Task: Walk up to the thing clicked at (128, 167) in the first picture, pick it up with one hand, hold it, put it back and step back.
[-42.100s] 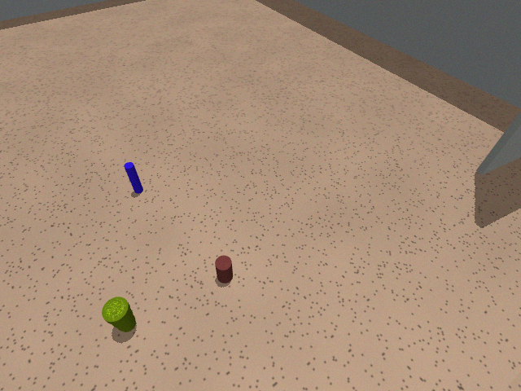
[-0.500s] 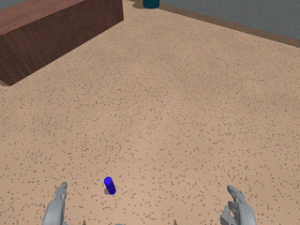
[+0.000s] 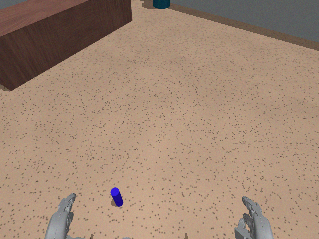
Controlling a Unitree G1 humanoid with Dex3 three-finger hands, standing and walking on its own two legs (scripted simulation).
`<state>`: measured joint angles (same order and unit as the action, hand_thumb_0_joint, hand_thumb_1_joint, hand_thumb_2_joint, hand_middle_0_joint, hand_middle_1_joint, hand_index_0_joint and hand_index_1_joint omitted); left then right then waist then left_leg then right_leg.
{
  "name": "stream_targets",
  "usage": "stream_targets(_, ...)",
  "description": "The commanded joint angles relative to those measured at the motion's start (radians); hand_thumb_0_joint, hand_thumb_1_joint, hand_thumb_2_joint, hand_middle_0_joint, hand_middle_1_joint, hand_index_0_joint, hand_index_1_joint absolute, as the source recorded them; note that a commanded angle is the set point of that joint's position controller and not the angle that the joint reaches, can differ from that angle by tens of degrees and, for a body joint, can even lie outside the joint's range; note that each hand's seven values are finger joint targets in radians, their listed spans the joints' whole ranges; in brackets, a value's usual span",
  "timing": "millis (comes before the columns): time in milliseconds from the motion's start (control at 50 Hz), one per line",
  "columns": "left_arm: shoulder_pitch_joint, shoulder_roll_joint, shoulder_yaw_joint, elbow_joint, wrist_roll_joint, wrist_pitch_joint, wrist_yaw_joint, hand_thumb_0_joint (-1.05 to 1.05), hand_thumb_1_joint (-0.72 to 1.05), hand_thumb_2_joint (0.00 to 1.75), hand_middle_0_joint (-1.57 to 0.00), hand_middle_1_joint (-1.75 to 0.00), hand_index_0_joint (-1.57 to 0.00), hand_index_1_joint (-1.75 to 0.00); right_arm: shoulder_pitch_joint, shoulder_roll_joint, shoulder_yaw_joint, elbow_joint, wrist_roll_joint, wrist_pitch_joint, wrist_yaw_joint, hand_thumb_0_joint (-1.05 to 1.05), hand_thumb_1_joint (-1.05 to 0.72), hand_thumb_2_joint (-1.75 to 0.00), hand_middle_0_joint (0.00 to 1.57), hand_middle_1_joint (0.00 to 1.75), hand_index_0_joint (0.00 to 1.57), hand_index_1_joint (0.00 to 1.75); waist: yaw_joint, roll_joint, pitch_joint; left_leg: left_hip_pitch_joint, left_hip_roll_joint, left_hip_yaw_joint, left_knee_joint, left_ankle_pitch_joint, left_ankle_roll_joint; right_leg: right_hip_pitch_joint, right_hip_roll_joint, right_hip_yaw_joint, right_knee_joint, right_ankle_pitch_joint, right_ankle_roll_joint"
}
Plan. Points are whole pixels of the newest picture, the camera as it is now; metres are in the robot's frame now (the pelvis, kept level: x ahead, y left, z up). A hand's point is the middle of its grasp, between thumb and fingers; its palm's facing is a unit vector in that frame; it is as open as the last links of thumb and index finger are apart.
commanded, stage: stand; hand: left
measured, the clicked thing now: (117, 197) +0.43 +0.22 -0.63
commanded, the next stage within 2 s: none
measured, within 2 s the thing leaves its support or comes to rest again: neither
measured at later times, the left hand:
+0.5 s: hand out of the picture +0.09 +0.26 -0.11, palm faces -0.02 -0.93 -0.36, open 7.5 cm
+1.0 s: hand out of the picture +0.04 +0.26 -0.10, palm faces -0.01 -0.94 -0.34, open 7.4 cm
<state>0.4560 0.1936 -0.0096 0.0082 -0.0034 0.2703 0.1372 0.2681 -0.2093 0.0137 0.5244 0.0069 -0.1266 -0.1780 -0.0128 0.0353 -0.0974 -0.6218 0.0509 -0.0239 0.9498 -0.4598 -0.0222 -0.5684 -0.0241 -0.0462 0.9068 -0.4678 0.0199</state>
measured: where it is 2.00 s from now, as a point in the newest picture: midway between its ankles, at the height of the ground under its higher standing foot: outside the picture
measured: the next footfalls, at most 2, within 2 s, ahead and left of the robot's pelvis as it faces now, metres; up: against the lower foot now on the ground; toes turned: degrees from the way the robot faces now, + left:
none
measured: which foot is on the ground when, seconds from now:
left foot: down 0.00-1.00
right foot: down 0.00-1.00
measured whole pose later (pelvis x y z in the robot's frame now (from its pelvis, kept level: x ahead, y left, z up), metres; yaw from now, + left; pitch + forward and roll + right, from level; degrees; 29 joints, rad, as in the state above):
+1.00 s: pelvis -0.01 +0.01 +0.06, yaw +0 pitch -4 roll +0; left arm 0.15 0.32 0.00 1.13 0.03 0.00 0.02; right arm 0.13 -0.31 -0.03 1.14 -0.03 0.00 0.00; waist 0.01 0.01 0.05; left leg -0.13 0.00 0.02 0.37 -0.17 0.00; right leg -0.10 -0.07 -0.03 0.38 -0.20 0.05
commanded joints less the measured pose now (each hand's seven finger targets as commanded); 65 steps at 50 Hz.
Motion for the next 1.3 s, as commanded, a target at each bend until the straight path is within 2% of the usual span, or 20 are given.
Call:
stream_targets(0,-0.029,0.104,0.06,-0.19,0.007,-0.053,0.013,0.0,0.24,0.85,-0.2,-0.3,-0.2,-0.3,-0.055,-0.112,-0.043,-0.16,-0.003,-0.058,-0.017,0.0,-0.9,-0.9,0.2,0.3,0.2,0.3,-0.004,-0.012,-0.104,0.102,-0.033,0.03,-0.146,0.196,0.022,0.026,0.036,-0.022,-0.151,0.196,-0.017)
stream_targets(100,-0.019,0.094,0.054,-0.187,0.006,-0.054,0.014,0.0,0.64,0.9,-0.2,-0.3,-0.2,-0.3,-0.058,-0.113,-0.044,-0.158,-0.004,-0.058,-0.018,0.0,-0.9,-0.9,0.2,0.3,0.2,0.3,-0.006,-0.009,-0.106,0.103,-0.032,0.03,-0.143,0.2,0.02,0.03,0.036,-0.021,-0.149,0.2,-0.018)
stream_targets(120,-0.185,0.253,0.1,0.164,0.099,-0.169,-0.037,0.0,0.72,0.9,-0.2,-0.3,-0.2,-0.3,-0.117,-0.257,-0.083,0.053,-0.111,0.017,0.042,0.0,-0.9,-0.9,0.2,0.3,0.2,0.3,0.024,-0.102,0.07,0.097,-0.005,-0.015,-0.184,0.243,0.054,0.127,-0.054,0.089,-0.211,0.192,-0.086)
stream_targets(140,-0.168,0.262,0.11,0.261,0.109,-0.216,-0.064,0.0,0.8,0.9,-0.2,-0.3,-0.2,-0.3,-0.094,-0.248,-0.09,0.094,-0.121,0.042,0.078,0.0,-0.9,-0.9,0.2,0.3,0.2,0.3,0.02,-0.127,-0.018,0.157,0.004,0.004,-0.172,0.285,0.074,0.174,-0.073,0.115,-0.191,0.283,-0.111)
stream_targets(180,-0.168,0.281,0.094,0.335,0.085,-0.266,-0.09,0.0,0.9,0.9,-0.2,-0.3,-0.2,-0.3,-0.101,-0.245,-0.098,0.109,-0.092,0.062,0.11,0.0,-0.9,-0.9,0.2,0.3,0.2,0.3,0.016,-0.078,-0.031,0.19,-0.007,-0.023,-0.192,0.292,0.087,0.2,-0.08,0.137,-0.205,0.316,-0.114)
stream_targets(240,-0.211,0.264,0.084,0.455,0.054,-0.285,-0.106,0.0,0.9,0.9,-0.2,-0.3,-0.2,-0.3,-0.109,-0.236,-0.098,0.156,-0.061,0.063,0.149,0.0,-0.9,-0.9,0.2,0.3,0.2,0.3,0.029,-0.058,-0.019,0.249,-0.007,-0.033,-0.251,0.272,0.08,0.193,-0.076,0.11,-0.234,0.261,-0.09)
stream_targets(300,-0.237,0.27,0.079,0.566,0.048,-0.295,-0.105,0.0,0.9,0.9,-0.2,-0.3,-0.2,-0.3,-0.122,-0.245,-0.104,0.212,-0.065,0.066,0.16,0.0,-0.9,-0.9,0.2,0.3,0.2,0.3,0.035,-0.004,-0.009,0.294,0.018,-0.064,-0.323,0.264,0.086,0.208,-0.061,0.084,-0.246,0.245,-0.071)
stream_targets(360,-0.254,0.283,0.08,0.662,0.049,-0.306,-0.102,0.0,0.9,0.9,-0.2,-0.3,-0.2,-0.3,-0.133,-0.245,-0.101,0.257,-0.063,0.076,0.16,0.0,-0.9,-0.9,0.2,0.3,0.2,0.3,0.033,-0.029,0.03,0.293,0.02,-0.058,-0.371,0.257,0.081,0.256,-0.069,0.089,-0.302,0.27,-0.065)
stream_targets(400,-0.26,0.29,0.078,0.716,0.044,-0.311,-0.1,0.0,0.9,0.9,-0.2,-0.3,-0.2,-0.3,-0.118,-0.249,-0.101,0.29,-0.056,0.078,0.157,0.0,-0.9,-0.9,0.2,0.3,0.2,0.3,0.027,-0.032,0.015,0.359,0.02,-0.048,-0.368,0.377,0.074,0.287,-0.081,0.093,-0.318,0.378,-0.064)
stream_targets(480,-0.275,0.294,0.07,0.808,0.031,-0.308,-0.096,0.0,0.9,0.9,-0.2,-0.3,-0.2,-0.3,-0.091,-0.269,-0.094,0.36,-0.049,0.086,0.152,0.0,-0.9,-0.9,0.2,0.3,0.2,0.3,0.017,-0.02,0.022,0.414,0.036,-0.053,-0.437,0.46,0.067,0.351,-0.083,0.089,-0.362,0.439,-0.056)
stream_targets(540,-0.277,0.305,0.064,0.879,0.031,-0.298,-0.094,0.0,0.9,0.9,-0.2,-0.3,-0.2,-0.3,-0.12,-0.274,-0.088,0.4,-0.046,0.095,0.15,0.0,-0.9,-0.9,0.2,0.3,0.2,0.3,0.028,-0.026,0.067,0.404,0.044,-0.064,-0.508,0.389,0.06,0.388,-0.086,0.087,-0.431,0.381,-0.05)
stream_targets(640,-0.3,0.314,0.057,0.961,0.029,-0.292,-0.099,0.0,0.9,0.9,-0.2,-0.3,-0.2,-0.3,-0.126,-0.293,-0.081,0.465,-0.039,0.098,0.149,0.0,-0.9,-0.9,0.2,0.3,0.2,0.3,0.024,-0.013,0.095,0.441,0.051,-0.07,-0.599,0.352,0.048,0.422,-0.089,0.084,-0.504,0.324,-0.04)
stream_targets(700,-0.308,0.314,0.052,0.999,0.028,-0.296,-0.099,0.0,0.9,0.9,-0.2,-0.3,-0.2,-0.3,-0.135,-0.29,-0.077,0.496,-0.035,0.098,0.149,0.0,-0.9,-0.9,0.2,0.3,0.2,0.3,0.024,-0.028,0.087,0.484,0.054,-0.058,-0.597,0.437,0.043,0.439,-0.102,0.086,-0.531,0.386,-0.035)
stream_targets(800,-0.322,0.312,0.047,1.044,0.029,-0.296,-0.101,0.0,0.9,0.9,-0.2,-0.3,-0.2,-0.3,-0.158,-0.29,-0.074,0.532,-0.034,0.101,0.153,0.0,-0.9,-0.9,0.2,0.3,0.2,0.3,0.028,-0.025,0.114,0.484,0.055,-0.06,-0.641,0.38,0.035,0.442,-0.101,0.083,-0.577,0.329,-0.029)
stream_targets(860,-0.331,0.322,0.049,1.063,0.031,-0.293,-0.105,0.0,0.9,0.9,-0.2,-0.3,-0.2,-0.3,-0.16,-0.293,-0.073,0.547,-0.034,0.104,0.156,0.0,-0.9,-0.9,0.2,0.3,0.2,0.3,0.024,-0.027,0.14,0.459,0.052,-0.067,-0.684,0.255,0.032,0.427,-0.094,0.079,-0.594,0.26,-0.025)
stream_targets(960,-0.341,0.321,0.049,1.08,0.031,-0.299,-0.107,0.0,0.9,0.9,-0.2,-0.3,-0.2,-0.3,-0.168,-0.295,-0.074,0.558,-0.033,0.105,0.161,0.0,-0.9,-0.9,0.2,0.3,0.2,0.3,0.021,-0.042,0.136,0.463,0.052,-0.06,-0.678,0.288,0.033,0.435,-0.103,0.087,-0.618,0.269,-0.022)
stream_targets(1020,-0.344,0.326,0.049,1.088,0.032,-0.297,-0.108,0.0,0.9,0.9,-0.2,-0.3,-0.2,-0.3,-0.173,-0.303,-0.077,0.563,-0.033,0.111,0.163,0.0,-0.9,-0.9,0.2,0.3,0.2,0.3,0.018,-0.039,0.156,0.452,0.048,-0.058,-0.685,0.218,0.034,0.404,-0.097,0.09,-0.636,0.196,-0.019)
stream_targets(1160,-0.348,0.333,0.049,1.096,0.028,-0.298,-0.113,0.0,0.9,0.9,-0.2,-0.3,-0.2,-0.3,-0.169,-0.308,-0.07,0.569,-0.031,0.108,0.166,0.0,-0.9,-0.9,0.2,0.3,0.2,0.3,0.015,-0.027,0.129,0.448,0.056,-0.061,-0.694,0.212,0.036,0.427,-0.101,0.097,-0.628,0.233,-0.025)
stream_targets(1220,-0.353,0.338,0.049,1.094,0.027,-0.3,-0.113,0.0,0.9,0.9,-0.2,-0.3,-0.2,-0.3,-0.168,-0.304,-0.066,0.571,-0.03,0.107,0.166,0.0,-0.9,-0.9,0.2,0.3,0.2,0.3,0.016,-0.039,0.124,0.456,0.058,-0.055,-0.684,0.265,0.036,0.431,-0.106,0.101,-0.625,0.256,-0.028)
stream_targets(1280,-0.345,0.333,0.048,1.102,0.025,-0.295,-0.116,0.0,0.9,0.9,-0.2,-0.3,-0.2,-0.3,-0.173,-0.314,-0.064,0.575,-0.029,0.107,0.163,0.0,-0.9,-0.9,0.2,0.3,0.2,0.3,0.019,-0.02,0.132,0.453,0.064,-0.063,-0.699,0.218,0.035,0.424,-0.101,0.098,-0.616,0.254,-0.03)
